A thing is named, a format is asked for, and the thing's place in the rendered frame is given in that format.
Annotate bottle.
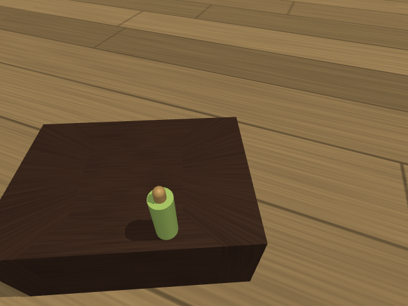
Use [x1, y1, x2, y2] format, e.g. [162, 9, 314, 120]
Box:
[147, 186, 179, 240]

